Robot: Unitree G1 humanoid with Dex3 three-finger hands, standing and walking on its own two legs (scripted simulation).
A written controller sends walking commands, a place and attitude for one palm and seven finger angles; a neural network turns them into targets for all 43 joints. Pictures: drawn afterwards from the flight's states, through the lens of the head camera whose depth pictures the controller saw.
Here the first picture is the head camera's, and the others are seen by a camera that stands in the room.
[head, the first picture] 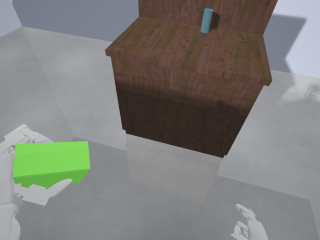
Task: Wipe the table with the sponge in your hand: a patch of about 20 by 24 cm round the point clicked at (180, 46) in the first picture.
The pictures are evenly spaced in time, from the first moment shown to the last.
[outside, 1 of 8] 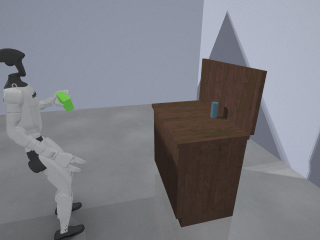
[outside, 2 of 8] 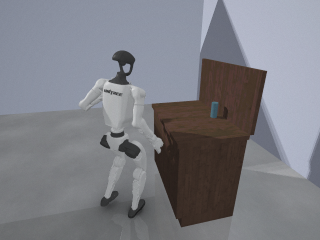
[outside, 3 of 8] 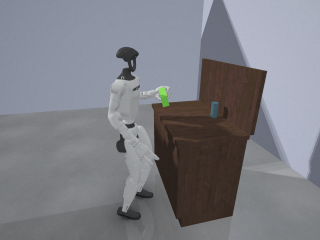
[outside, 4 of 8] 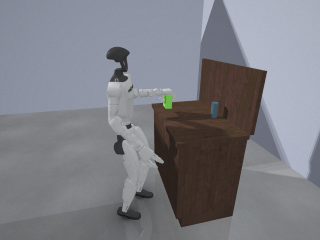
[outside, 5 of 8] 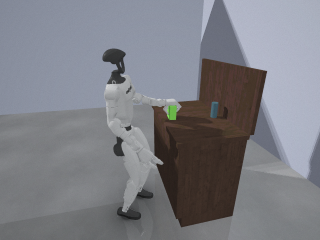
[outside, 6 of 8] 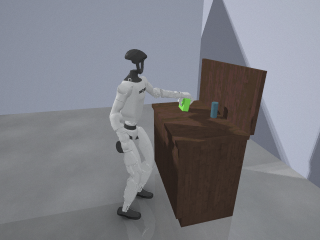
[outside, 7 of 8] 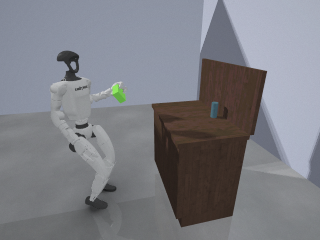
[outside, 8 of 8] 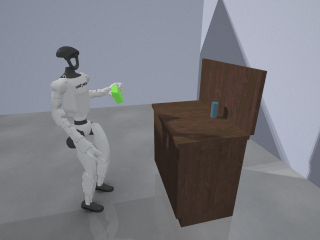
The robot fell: no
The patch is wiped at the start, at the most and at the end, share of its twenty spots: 0.00 1.00 1.00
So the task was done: yes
